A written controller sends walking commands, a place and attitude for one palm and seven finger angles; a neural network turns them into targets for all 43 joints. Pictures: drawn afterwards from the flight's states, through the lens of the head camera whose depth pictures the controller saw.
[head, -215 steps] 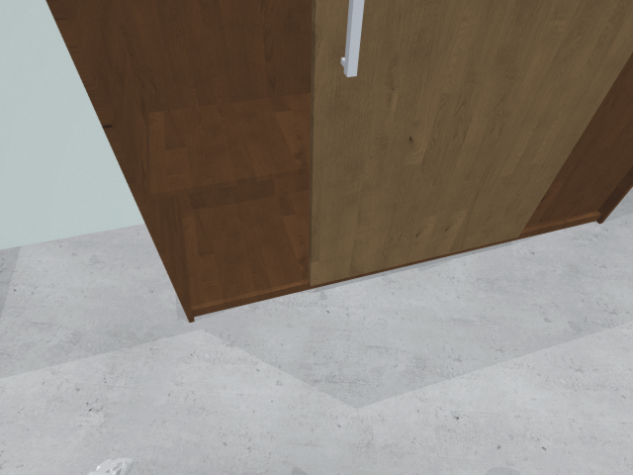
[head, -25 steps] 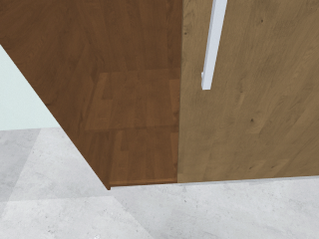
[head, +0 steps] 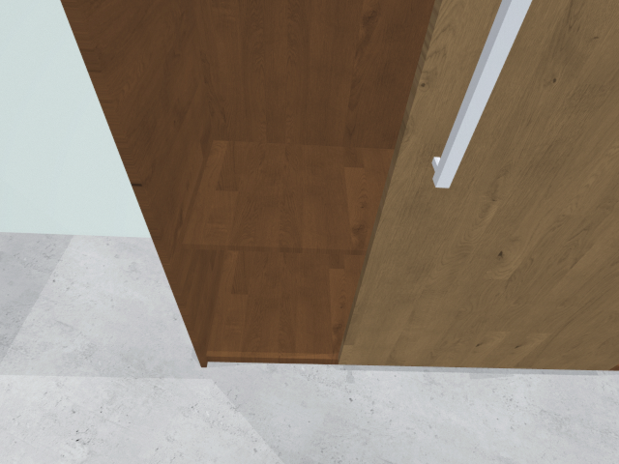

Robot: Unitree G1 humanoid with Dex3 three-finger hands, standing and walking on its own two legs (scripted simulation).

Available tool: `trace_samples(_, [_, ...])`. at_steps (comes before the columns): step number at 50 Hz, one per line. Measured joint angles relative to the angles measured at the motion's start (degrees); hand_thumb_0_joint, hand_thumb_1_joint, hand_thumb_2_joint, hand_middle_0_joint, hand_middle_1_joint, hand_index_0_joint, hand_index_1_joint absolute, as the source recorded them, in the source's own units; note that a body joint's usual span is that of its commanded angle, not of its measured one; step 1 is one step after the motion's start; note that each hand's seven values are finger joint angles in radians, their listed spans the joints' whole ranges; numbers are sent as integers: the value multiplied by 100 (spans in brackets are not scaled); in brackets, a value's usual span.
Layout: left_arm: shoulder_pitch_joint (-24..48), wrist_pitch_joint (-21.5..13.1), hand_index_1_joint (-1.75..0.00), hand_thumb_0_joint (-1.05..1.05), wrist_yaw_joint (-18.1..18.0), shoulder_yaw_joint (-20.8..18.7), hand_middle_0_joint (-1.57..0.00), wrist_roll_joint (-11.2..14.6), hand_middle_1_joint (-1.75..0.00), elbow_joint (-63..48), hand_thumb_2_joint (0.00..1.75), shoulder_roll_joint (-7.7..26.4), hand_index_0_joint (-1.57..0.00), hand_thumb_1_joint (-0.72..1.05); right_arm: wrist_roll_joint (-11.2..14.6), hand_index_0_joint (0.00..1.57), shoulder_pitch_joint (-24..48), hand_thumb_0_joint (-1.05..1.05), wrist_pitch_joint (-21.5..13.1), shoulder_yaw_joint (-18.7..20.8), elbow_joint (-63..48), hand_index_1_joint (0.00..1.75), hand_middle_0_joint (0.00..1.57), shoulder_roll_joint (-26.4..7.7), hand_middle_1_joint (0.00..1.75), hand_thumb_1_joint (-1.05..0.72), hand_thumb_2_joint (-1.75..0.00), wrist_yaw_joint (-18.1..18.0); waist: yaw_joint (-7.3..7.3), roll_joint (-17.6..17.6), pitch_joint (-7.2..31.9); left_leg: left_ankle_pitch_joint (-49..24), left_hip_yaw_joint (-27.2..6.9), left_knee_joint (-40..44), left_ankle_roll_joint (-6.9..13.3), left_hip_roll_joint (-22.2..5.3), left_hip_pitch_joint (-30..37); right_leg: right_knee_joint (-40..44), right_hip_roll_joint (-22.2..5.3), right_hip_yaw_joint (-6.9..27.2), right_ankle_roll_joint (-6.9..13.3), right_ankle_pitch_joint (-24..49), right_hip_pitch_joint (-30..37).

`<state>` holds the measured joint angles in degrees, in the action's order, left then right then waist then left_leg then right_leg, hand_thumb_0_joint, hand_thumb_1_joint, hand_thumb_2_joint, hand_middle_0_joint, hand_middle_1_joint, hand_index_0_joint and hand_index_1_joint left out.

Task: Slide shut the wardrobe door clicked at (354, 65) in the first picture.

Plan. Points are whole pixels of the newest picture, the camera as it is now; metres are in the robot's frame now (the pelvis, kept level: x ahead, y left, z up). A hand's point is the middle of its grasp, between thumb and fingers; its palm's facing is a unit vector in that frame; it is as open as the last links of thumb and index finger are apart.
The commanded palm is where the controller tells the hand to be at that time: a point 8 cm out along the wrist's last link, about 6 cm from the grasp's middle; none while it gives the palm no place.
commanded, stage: come to a stop and stand still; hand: right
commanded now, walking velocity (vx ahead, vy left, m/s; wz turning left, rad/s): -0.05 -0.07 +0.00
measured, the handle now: (472, 88) +0.54 -0.17 +0.25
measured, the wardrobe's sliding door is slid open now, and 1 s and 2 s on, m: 0.44 0.44 0.44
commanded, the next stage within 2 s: look again from close up in 0.72 s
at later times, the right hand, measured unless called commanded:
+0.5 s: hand out of the picture +0.00 -0.20 -0.18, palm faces +0.04 +0.98 -0.17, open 7.4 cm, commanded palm none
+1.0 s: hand out of the picture +0.01 -0.20 -0.18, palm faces +0.01 +0.97 -0.23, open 7.4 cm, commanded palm none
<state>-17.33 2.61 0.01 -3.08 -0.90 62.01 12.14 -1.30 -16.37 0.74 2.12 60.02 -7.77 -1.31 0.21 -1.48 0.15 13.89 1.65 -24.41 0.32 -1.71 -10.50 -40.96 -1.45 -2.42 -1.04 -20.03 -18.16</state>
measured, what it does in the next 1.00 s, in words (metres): steps on the spot: right foot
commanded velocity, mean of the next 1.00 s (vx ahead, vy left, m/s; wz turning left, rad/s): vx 0.00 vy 0.00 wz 0.00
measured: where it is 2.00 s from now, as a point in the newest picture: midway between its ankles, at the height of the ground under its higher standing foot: outside the picture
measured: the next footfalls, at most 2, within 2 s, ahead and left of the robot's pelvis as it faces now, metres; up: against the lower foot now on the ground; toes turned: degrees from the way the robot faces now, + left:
right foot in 0.08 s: +0.02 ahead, -0.13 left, +0.00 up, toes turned -3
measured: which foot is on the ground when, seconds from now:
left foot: down 0.00-1.00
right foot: up 0.00-0.06, down 0.08-1.00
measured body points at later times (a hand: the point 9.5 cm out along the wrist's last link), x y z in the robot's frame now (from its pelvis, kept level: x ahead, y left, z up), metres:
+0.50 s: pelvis +0.00 -0.03 +0.00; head +0.00 -0.03 +0.45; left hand +0.02 +0.20 -0.16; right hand +0.00 -0.25 -0.17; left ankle -0.01 +0.12 -0.74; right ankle -0.02 -0.13 -0.74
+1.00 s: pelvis +0.00 -0.01 -0.01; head +0.01 +0.00 +0.44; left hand +0.01 +0.21 -0.17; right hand +0.01 -0.25 -0.16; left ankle -0.01 +0.12 -0.74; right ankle -0.02 -0.13 -0.74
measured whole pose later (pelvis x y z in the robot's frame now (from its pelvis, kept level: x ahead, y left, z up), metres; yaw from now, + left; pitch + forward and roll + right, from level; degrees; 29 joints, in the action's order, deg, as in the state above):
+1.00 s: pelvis +0.00 -0.01 -0.01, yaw +0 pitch -1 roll -1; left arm -16.1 -1.2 -1.3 0.9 -0.6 62.4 9.8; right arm -0.4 -15.8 -0.5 -0.5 63.2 -9.4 -1.7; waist -0.2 -1.1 -1.2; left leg 17.5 0.9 -30.6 -1.3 -2.8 -12.4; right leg -28.2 -0.2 -4.0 0.6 -17.5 -10.1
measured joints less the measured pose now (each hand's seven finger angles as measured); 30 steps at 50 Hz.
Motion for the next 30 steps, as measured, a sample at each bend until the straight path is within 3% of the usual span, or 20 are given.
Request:
trace_samples(5, [-58, -118, -30, 1, -101, 89, -19, 30, -30, 66, 90, -85, -20, 91, 69, 21, 87, 1, -25, 42, 100, 30, 20, -67, 30, -92, -90, -39, 23, 36, -136, 164, 114, -309, -85, 12, -176, 1444, 8, 23, 56, 448, 702])
trace_samples(12, [215, -251, -30, 1, -189, 252, -19, 51, -30, 189, 90, -416, -20, 91, 91, 20, 231, 1, 68, -9, 424, 30, 20, -213, 30, -91, -90, -56, 77, 309, -207, 117, 3, -203, -202, -127, -12, 1575, 155, -89, 196, 467, 898])
trace_samples(28, [266, -358, -30, 1, -202, 321, -20, 57, -30, 316, 90, -341, -20, 93, 80, 20, 136, 1, -34, -170, 654, 30, 20, -92, 30, -91, -90, -49, 17, 272, -90, -80, -52, 200, -273, -176, 230, 1992, 223, -153, 251, 647, 1165])
trace_samples(30, [217, -352, -30, 1, -156, 337, -20, 65, -30, 194, 90, -310, -20, 93, 51, 20, 105, 1, -108, -227, 593, 30, 20, -76, 30, -91, -90, -131, -10, 213, -112, -57, -20, 94, -264, -141, 109, 1719, 175, -125, 241, 552, 955])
